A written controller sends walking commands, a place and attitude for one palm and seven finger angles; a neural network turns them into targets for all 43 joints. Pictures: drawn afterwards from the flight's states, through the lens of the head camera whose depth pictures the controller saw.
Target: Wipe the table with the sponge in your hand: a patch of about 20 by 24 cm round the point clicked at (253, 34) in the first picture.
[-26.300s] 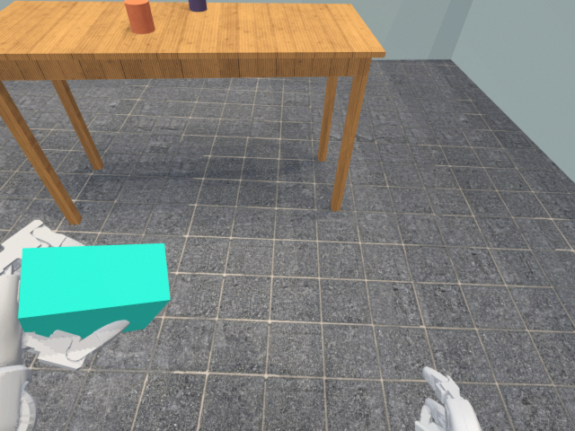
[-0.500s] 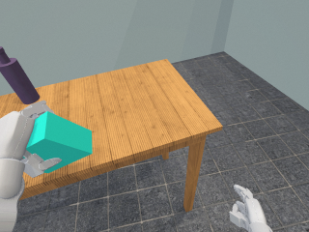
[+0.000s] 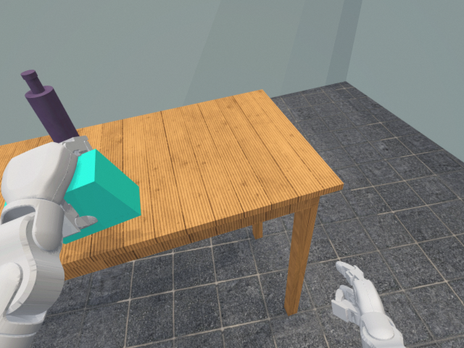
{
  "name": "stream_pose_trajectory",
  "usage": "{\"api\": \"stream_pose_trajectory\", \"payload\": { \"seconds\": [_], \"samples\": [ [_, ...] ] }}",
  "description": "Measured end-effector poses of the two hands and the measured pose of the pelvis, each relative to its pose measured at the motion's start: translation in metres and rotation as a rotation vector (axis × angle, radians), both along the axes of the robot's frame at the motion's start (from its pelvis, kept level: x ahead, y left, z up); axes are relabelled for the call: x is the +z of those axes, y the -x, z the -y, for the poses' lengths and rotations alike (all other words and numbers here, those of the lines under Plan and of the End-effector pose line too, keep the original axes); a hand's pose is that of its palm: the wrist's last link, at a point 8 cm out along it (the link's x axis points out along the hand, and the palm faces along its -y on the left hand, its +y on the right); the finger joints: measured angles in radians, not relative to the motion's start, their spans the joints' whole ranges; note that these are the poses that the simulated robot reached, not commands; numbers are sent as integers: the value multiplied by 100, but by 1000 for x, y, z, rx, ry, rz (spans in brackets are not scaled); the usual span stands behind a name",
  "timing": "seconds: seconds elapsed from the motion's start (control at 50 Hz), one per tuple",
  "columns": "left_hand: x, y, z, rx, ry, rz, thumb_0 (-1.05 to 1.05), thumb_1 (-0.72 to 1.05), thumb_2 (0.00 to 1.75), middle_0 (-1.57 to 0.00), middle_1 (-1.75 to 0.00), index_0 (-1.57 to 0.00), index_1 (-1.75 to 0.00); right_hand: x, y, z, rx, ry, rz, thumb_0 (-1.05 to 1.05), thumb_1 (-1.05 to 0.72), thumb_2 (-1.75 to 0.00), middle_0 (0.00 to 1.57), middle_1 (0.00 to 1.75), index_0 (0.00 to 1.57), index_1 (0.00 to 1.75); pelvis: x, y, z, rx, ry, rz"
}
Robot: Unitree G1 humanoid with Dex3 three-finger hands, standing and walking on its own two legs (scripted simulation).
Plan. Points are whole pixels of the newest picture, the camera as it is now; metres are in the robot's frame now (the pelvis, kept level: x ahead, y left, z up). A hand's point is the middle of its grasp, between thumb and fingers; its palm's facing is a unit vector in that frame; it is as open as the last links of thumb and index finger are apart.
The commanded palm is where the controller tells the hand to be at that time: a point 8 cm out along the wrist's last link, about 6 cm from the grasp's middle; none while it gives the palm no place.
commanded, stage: turn the palm down, sponge in hand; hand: left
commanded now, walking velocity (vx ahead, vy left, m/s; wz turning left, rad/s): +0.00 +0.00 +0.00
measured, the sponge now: (87, 205) +0.25 +0.29 +0.16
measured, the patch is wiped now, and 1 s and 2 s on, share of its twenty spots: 0.00 0.00 0.00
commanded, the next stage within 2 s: move the sponge above the wiping area in 0.60 s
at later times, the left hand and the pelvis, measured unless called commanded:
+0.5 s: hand (87, 190) +0.25 +0.27 +0.20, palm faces +0.28 -0.08 -0.96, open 9.8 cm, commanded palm +0.19 +0.26 +0.27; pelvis +0.00 -0.01 +0.00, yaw +0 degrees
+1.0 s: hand (91, 189) +0.26 +0.27 +0.18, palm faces +0.23 -0.08 -0.97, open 9.8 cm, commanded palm +0.22 +0.27 +0.26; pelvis +0.01 -0.01 +0.00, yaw +0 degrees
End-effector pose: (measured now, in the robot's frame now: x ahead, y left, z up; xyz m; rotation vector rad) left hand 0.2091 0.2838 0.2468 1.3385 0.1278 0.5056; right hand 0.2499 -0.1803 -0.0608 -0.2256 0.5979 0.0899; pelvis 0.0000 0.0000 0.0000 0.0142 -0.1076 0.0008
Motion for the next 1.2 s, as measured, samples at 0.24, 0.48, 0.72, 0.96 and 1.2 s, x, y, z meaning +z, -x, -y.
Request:
{"api": "stream_pose_trajectory", "payload": {
  "seconds": [0.24, 0.48, 0.72, 0.96, 1.2],
  "samples": [
    [0, 1, 14, -2, -66, 6, -1, -47, 104, -76, -135, -76, -135, -4, 6, 7, -1, -20, -8, 2, -90, -90, 21, 30, 21, 30, 0, 3, 6, -8, -4, 5],
    [-4, -4, 22, 6, -65, 5, -1, -47, 104, -76, -135, -76, -135, -6, 1, 19, -11, -15, -7, 2, -90, -90, 20, 30, 21, 30, 0, -2, 14, -7, -5, 6],
    [-3, -10, 25, 11, -59, 4, 0, -47, 104, -76, -135, -76, -135, -2, -8, 26, -25, -17, 6, 2, -90, -90, 20, 30, 20, 30, 0, -8, 16, -11, -5, 2],
    [-12, -18, 17, 42, -58, -43, 0, -47, 104, -76, -135, -76, -135, -3, -9, 21, -18, -14, -8, 2, -90, -90, 20, 30, 20, 30, 0, -11, 14, -5, -4, -3],
    [-18, -34, 17, 25, -76, -75, 0, -47, 104, -76, -135, -76, -135, -7, -6, 13, -11, -16, -33, 2, -90, -90, 20, 30, 20, 30, 1, -11, 10, -2, -4, -8]
  ]
}}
